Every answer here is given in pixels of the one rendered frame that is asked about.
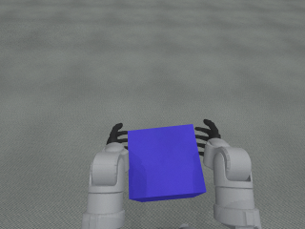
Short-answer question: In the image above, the left robot forearm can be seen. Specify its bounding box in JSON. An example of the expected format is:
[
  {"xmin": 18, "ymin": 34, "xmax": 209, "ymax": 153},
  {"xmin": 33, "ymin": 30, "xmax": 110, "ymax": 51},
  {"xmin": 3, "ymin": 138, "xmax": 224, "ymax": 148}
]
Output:
[{"xmin": 81, "ymin": 142, "xmax": 130, "ymax": 229}]

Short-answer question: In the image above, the right robot forearm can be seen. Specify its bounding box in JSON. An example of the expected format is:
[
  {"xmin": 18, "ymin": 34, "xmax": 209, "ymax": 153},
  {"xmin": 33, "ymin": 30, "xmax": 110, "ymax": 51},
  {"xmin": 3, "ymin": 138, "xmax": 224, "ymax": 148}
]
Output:
[{"xmin": 203, "ymin": 137, "xmax": 262, "ymax": 229}]

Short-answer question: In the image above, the carton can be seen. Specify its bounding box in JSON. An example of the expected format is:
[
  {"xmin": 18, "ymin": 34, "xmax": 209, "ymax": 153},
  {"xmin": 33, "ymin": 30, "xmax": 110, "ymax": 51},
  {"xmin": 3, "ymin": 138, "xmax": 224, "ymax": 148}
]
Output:
[{"xmin": 128, "ymin": 124, "xmax": 207, "ymax": 202}]

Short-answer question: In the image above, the left robot hand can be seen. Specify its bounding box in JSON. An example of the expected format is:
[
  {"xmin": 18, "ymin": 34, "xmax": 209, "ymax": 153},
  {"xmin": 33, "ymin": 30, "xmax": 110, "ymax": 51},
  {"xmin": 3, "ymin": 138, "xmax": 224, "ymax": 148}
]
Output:
[{"xmin": 106, "ymin": 123, "xmax": 128, "ymax": 150}]

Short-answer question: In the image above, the robot right shin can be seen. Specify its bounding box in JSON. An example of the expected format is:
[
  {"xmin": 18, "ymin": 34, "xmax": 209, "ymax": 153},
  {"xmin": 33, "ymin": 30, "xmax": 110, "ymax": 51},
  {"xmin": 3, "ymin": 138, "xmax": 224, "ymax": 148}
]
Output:
[{"xmin": 179, "ymin": 223, "xmax": 189, "ymax": 228}]

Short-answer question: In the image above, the right robot hand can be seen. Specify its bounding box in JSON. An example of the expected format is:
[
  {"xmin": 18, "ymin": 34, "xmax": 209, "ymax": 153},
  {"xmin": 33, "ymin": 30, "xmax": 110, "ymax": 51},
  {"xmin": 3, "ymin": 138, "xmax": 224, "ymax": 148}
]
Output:
[{"xmin": 194, "ymin": 119, "xmax": 221, "ymax": 156}]

